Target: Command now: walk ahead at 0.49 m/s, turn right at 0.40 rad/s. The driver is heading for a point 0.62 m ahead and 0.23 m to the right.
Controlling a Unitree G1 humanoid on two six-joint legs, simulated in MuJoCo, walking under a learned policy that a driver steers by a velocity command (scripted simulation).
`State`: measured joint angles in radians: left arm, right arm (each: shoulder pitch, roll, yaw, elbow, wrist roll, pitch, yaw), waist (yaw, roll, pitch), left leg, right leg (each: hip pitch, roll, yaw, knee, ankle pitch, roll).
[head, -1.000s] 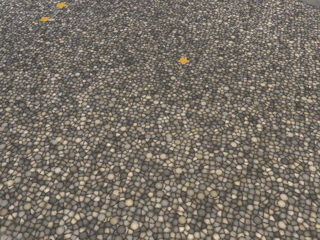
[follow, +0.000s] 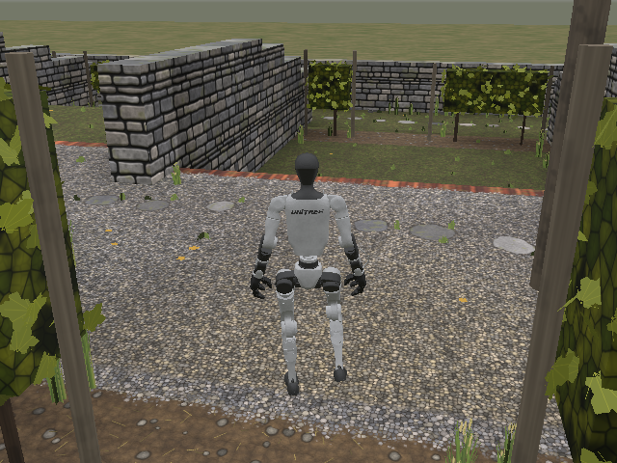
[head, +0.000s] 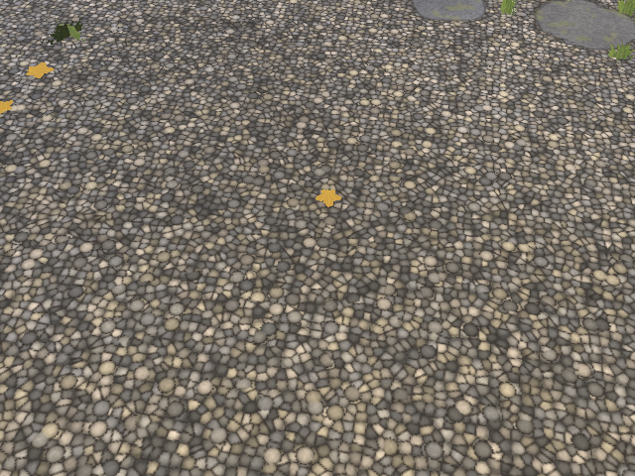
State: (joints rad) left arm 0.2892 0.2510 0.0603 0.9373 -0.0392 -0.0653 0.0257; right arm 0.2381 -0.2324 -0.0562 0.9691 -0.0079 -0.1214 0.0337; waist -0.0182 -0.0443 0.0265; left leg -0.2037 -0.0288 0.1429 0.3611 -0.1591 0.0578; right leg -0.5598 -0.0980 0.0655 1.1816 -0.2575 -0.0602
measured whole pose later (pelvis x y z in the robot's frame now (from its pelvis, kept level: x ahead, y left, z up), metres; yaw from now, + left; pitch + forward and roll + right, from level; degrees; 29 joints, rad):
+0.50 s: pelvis +0.28 -0.08 -0.01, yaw -17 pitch +1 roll +0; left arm 0.21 0.26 0.09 0.77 -0.01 -0.07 -0.04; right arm 0.20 -0.27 -0.05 0.87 0.02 -0.13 0.00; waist 0.00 0.01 0.06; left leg -0.40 0.07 -0.03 1.25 -0.38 0.02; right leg -0.37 0.10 -0.04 0.51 -0.17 -0.11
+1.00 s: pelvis +0.54 -0.11 -0.01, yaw -30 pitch +2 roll +0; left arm 0.29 0.29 0.06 0.74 -0.01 0.00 0.03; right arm 0.09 -0.25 -0.04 0.76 -0.02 -0.09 0.03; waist 0.01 -0.03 0.05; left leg -0.41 -0.02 0.03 0.49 -0.11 0.03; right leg -0.43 0.05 0.12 1.17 -0.53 0.03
